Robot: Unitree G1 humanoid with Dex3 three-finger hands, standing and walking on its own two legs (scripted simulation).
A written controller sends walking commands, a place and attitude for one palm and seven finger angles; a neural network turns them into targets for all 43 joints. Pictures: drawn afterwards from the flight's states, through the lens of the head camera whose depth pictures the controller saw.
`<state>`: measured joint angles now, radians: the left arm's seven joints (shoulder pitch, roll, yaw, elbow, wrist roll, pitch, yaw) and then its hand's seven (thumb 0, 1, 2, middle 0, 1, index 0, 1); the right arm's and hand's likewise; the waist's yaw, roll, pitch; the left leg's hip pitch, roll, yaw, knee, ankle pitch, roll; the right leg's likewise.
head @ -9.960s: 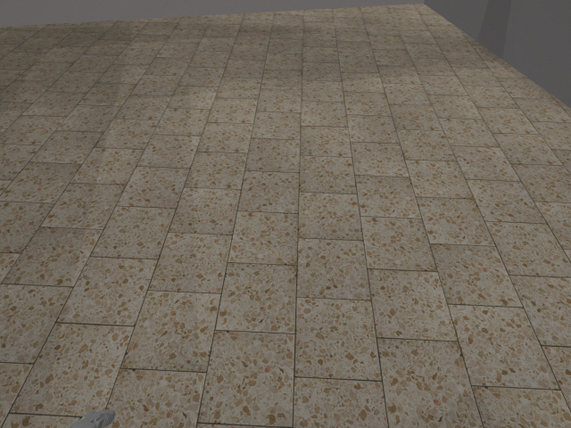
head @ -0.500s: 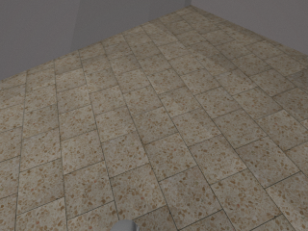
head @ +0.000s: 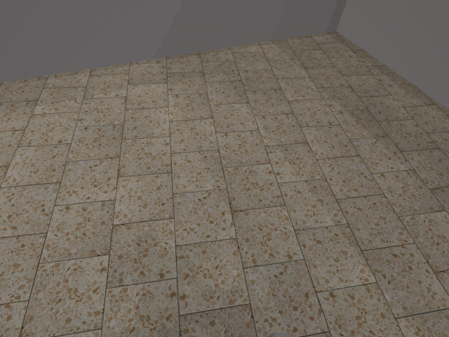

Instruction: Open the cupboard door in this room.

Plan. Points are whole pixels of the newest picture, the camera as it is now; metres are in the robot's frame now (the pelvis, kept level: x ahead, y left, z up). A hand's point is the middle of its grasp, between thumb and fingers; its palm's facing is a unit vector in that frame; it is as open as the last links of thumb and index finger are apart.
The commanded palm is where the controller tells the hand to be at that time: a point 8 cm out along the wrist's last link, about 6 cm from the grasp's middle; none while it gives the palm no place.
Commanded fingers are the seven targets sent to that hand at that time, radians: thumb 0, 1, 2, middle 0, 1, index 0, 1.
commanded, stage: turn or walk to find it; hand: left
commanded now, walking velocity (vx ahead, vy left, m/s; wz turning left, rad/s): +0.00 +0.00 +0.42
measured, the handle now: out of the picture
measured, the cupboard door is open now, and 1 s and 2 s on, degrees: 0 0 0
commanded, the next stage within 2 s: none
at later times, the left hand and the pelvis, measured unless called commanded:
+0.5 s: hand out of the picture -0.01 +0.15 -0.16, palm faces +0.23 -0.94 -0.26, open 7.3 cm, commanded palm none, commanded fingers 0.00 0.90 0.90 -0.20 -0.30 -0.20 -0.30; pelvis -0.04 -0.05 +0.00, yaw +14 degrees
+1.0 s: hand out of the picture -0.09 +0.21 -0.17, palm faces +0.45 -0.86 -0.26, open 7.3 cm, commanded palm none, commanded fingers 0.00 0.90 0.90 -0.20 -0.30 -0.20 -0.30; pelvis -0.07 -0.01 +0.00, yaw +25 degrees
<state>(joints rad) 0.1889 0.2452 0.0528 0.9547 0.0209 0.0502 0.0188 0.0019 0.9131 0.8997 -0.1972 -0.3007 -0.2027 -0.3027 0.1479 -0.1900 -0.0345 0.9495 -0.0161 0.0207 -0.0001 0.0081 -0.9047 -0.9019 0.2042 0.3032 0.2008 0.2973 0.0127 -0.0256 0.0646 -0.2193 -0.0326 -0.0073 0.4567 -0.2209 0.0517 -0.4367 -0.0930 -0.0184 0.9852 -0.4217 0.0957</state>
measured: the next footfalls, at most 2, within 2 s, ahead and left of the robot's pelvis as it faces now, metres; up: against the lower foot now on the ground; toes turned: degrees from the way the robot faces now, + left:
right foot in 0.20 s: +0.03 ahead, -0.15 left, +0.00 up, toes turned +2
left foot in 0.64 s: -0.06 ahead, +0.10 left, +0.00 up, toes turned +23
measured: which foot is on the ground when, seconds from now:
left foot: down 0.00-0.20, up 0.22-0.62, down 0.64-1.00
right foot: up 0.00-0.18, down 0.20-0.64, up 0.66-1.00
